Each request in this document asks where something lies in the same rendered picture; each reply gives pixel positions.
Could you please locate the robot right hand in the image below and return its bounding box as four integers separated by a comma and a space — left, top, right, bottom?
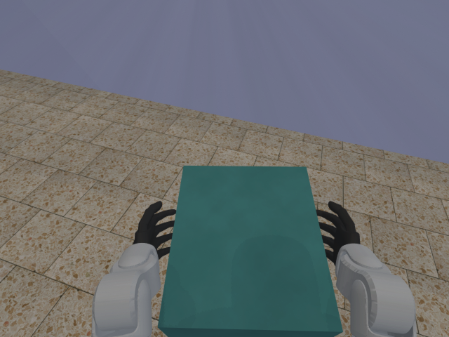
316, 201, 360, 265

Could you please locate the robot right forearm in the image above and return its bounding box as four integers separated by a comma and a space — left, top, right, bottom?
335, 244, 417, 337

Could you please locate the robot left forearm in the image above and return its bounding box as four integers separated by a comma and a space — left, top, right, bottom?
91, 243, 161, 337

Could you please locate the carton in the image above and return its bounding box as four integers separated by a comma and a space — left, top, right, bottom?
158, 166, 343, 337

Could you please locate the robot left hand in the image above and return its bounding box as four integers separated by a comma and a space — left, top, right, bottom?
133, 201, 176, 259

